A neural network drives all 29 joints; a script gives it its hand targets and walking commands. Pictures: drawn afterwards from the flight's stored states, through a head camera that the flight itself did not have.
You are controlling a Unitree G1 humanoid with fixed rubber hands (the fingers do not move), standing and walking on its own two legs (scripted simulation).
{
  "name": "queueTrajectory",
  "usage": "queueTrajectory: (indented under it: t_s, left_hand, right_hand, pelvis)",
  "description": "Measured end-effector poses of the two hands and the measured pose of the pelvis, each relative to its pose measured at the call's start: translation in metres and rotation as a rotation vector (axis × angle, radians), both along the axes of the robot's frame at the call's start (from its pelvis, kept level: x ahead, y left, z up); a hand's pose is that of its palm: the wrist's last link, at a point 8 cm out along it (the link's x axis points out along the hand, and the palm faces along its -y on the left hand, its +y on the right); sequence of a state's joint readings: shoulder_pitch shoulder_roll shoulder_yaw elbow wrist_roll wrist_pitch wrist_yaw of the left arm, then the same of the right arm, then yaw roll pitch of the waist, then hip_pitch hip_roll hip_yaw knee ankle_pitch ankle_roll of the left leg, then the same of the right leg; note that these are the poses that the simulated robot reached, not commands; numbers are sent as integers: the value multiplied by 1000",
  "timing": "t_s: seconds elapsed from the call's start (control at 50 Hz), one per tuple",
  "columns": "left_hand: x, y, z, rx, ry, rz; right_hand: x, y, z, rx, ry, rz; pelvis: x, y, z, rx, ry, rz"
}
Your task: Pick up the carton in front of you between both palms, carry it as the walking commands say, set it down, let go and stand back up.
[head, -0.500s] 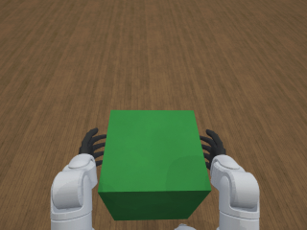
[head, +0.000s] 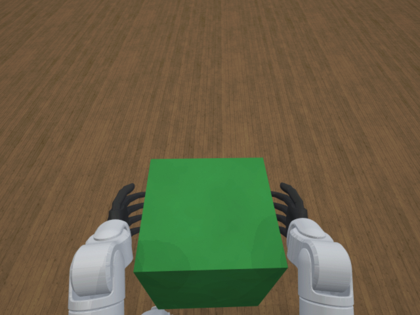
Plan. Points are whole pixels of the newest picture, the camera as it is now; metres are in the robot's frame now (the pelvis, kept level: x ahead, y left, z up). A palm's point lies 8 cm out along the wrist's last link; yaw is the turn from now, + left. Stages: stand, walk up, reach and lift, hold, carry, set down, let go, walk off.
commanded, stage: carry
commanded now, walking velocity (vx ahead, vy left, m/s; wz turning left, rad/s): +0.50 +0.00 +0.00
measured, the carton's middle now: (207, 237) +0.28 +0.00 -0.02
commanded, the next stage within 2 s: none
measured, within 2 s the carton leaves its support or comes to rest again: neither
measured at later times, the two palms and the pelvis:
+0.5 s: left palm (136, 94) +0.61 +0.18 +0.08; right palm (256, 95) +0.59 -0.12 +0.09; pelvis +0.33 +0.04 +0.00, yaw -3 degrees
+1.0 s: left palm (163, 38) +0.93 +0.15 +0.07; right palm (252, 40) +0.93 -0.15 +0.06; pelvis +0.67 +0.00 +0.00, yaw +0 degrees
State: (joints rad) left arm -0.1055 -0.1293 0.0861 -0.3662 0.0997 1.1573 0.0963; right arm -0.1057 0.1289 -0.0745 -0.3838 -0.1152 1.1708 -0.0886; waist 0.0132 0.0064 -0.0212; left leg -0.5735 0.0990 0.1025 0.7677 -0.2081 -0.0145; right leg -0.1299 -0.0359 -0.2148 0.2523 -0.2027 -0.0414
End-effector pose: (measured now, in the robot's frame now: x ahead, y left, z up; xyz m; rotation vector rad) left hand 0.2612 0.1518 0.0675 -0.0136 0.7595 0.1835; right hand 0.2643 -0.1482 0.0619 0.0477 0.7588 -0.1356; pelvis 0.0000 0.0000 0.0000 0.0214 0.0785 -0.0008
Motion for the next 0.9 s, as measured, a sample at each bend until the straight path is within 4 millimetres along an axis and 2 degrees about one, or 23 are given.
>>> queueTrajectory:
  t_s: [0.1,0.2,0.3,0.38,0.46,0.54,0.6,0.68,0.78,0.9]
  left_hand:
    - [79,8,12,-13,-79,-26]
    - [165,26,-2,-50,-108,-43]
    - [227,32,-12,-57,6,-64]
    - [273,32,-7,-59,26,-79]
    - [323,31,6,-58,-23,-69]
    - [377,25,13,-49,-68,-47]
    - [421,16,9,-36,-74,-35]
    - [482,-1,-9,-1,-48,-25]
    - [531,-9,-25,5,76,-4]
    - [598,-10,-14,12,64,-2]
  right_hand:
    - [71,8,15,-9,-78,-29]
    - [150,26,10,-39,-107,-51]
    - [204,33,1,-40,7,-79]
    - [246,33,7,-45,27,-91]
    - [300,31,20,-41,-22,-82]
    - [361,25,25,-34,-67,-59]
    - [409,16,17,-26,-72,-43]
    - [475,0,-9,2,-47,-30]
    - [530,-9,-25,2,76,-5]
    - [598,-9,-16,3,63,5]
  pelvis:
    - [75,14,-9,-11,-8,-6]
    - [157,36,-31,-2,-30,-39]
    - [211,49,-15,-27,-16,-60]
    - [256,51,-3,-44,-7,-55]
    - [305,47,0,-47,-2,-46]
    - [363,36,-4,-40,-3,-41]
    - [413,24,-14,-31,-10,-34]
    - [476,5,-31,-46,-27,-8]
    - [531,-8,-14,-16,-13,11]
    - [602,-9,0,5,-2,0]
